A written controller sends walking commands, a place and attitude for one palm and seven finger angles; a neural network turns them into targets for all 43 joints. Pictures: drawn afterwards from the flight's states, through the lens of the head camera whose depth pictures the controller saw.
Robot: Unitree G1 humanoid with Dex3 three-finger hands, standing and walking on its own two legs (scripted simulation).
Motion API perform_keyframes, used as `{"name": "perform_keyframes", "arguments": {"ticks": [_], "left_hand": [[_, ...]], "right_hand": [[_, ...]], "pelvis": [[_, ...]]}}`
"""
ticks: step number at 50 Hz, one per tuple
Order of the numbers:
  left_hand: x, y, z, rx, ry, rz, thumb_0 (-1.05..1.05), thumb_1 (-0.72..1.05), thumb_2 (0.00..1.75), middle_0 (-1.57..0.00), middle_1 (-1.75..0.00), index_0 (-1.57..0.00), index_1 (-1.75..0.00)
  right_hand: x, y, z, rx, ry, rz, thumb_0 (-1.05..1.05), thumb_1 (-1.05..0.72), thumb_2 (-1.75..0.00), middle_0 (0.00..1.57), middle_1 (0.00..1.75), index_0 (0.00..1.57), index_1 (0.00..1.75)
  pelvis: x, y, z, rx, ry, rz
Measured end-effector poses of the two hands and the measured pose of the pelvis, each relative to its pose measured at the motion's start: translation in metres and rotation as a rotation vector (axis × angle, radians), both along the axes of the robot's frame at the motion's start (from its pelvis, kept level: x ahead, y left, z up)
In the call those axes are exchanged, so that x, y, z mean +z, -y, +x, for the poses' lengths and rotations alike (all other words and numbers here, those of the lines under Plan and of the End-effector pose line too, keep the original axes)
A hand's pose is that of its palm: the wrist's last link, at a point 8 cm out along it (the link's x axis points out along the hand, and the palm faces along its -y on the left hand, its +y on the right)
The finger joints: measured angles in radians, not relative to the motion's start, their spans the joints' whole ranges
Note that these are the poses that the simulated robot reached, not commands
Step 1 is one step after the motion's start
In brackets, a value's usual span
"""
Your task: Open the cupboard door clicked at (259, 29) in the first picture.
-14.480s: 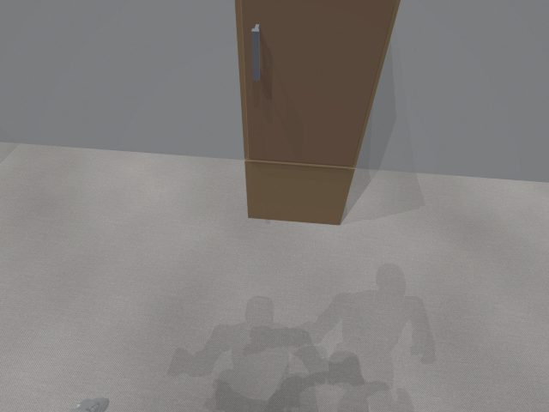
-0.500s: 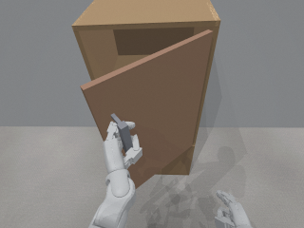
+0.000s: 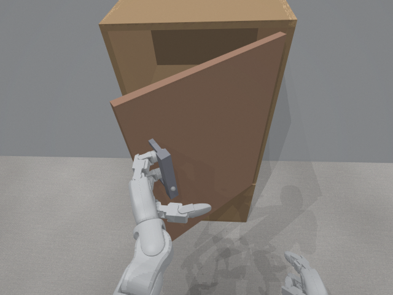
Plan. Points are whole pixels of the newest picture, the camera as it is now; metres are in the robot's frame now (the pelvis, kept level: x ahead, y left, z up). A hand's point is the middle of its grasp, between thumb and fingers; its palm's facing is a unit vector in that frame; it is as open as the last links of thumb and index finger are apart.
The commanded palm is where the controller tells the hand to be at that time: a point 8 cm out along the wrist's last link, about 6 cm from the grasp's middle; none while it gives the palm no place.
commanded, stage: open thumb and fingers to let go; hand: left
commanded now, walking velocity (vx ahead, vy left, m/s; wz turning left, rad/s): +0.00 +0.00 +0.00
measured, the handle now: (163, 169) +0.35 +0.09 +0.08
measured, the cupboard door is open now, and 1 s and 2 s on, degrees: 39 41 41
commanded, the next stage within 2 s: slide the hand sideways off the handle in 0.22 s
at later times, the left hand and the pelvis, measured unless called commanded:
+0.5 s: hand (172, 206) +0.26 +0.06 +0.08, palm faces -0.11 -0.99 -0.04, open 16.5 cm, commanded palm +0.25 +0.10 +0.08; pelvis -0.02 +0.03 +0.00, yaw -1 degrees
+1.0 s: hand (158, 218) +0.24 +0.08 +0.09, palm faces -0.06 -1.00 +0.00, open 16.3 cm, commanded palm +0.21 +0.14 +0.08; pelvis -0.01 +0.03 +0.00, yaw -3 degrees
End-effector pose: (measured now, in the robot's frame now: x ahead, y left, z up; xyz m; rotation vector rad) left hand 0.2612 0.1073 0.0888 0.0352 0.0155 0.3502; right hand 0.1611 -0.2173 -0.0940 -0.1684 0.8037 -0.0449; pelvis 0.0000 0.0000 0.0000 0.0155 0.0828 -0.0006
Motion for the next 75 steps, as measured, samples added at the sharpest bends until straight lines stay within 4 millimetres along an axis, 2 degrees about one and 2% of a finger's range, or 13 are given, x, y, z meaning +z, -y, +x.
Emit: {"name": "perform_keyframes", "arguments": {"ticks": [6, 17, 19, 23, 27, 34, 40, 60, 75], "left_hand": [[0.0, 0.0, 0.0, -0.038, -0.001, -0.003, -0.01, -0.47, 0.31, -0.26, -0.9, -0.26, -0.9], [0.001, -0.001, 0.005, -0.06, -0.011, -0.007, -0.02, -0.5, 0.3, -0.22, -0.46, -0.23, -0.46], [0.001, -0.001, 0.004, -0.128, 0.004, 0.005, -0.02, -0.5, 0.3, -0.2, -0.42, -0.19, -0.41], [-0.002, -0.01, -0.006, -0.375, 0.041, 0.015, -0.02, -0.5, 0.3, -0.17, -0.36, -0.11, -0.35], [-0.005, -0.009, -0.013, -0.5, 0.044, -0.013, -0.02, -0.5, 0.3, -0.15, -0.33, -0.1, -0.32], [-0.004, -0.002, -0.015, -0.46, 0.039, -0.049, -0.02, -0.51, 0.3, -0.14, -0.31, -0.13, -0.3], [-0.001, -0.004, -0.019, -0.457, 0.053, -0.03, -0.02, -0.51, 0.3, -0.15, -0.31, -0.15, -0.3], [-0.004, -0.051, -0.06, -0.387, 0.024, -0.019, -0.02, -0.51, 0.3, -0.16, -0.31, -0.15, -0.3], [-0.004, -0.075, -0.087, -0.381, 0.012, 0.004, -0.02, -0.5, 0.3, -0.15, -0.3, -0.15, -0.3]], "right_hand": [[0.004, -0.012, -0.002, -0.001, 0.014, 0.006, 0.01, -0.9, -0.9, 0.2, 0.3, 0.2, 0.3], [0.007, -0.031, -0.006, 0.005, 0.018, 0.013, 0.01, -0.9, -0.9, 0.2, 0.3, 0.2, 0.3], [0.007, -0.033, -0.009, 0.009, 0.01, 0.014, 0.01, -0.9, -0.9, 0.2, 0.3, 0.21, 0.3], [0.007, -0.033, -0.019, 0.002, 0.012, 0.006, 0.01, -0.9, -0.9, 0.2, 0.3, 0.21, 0.3], [0.004, -0.033, -0.028, -0.019, 0.025, 0.004, 0.01, -0.9, -0.9, 0.2, 0.3, 0.21, 0.3], [0.006, -0.036, -0.038, -0.038, 0.034, 0.015, 0.01, -0.9, -0.9, 0.2, 0.3, 0.2, 0.3], [0.01, -0.037, -0.037, -0.036, 0.044, 0.02, 0.01, -0.9, -0.9, 0.2, 0.3, 0.21, 0.3], [0.018, -0.019, -0.001, 0.0, 0.138, -0.01, 0.01, -0.9, -0.9, 0.2, 0.3, 0.21, 0.3], [0.01, -0.01, -0.001, -0.015, 0.169, -0.012, 0.01, -0.9, -0.9, 0.2, 0.3, 0.21, 0.3]], "pelvis": [[0.0, -0.009, -0.004, -0.008, 0.004, -0.007], [-0.001, -0.023, -0.012, -0.02, 0.012, -0.019], [-0.001, -0.024, -0.013, -0.02, 0.011, -0.016], [-0.002, -0.028, -0.016, -0.016, 0.009, -0.016], [-0.003, -0.034, -0.02, -0.018, 0.014, -0.02], [-0.003, -0.038, -0.023, -0.039, 0.013, -0.012], [-0.002, -0.035, -0.021, -0.048, 0.017, -0.011], [-0.006, -0.022, -0.007, -0.03, -0.007, -0.008], [-0.014, -0.016, -0.003, -0.021, -0.03, -0.008]]}}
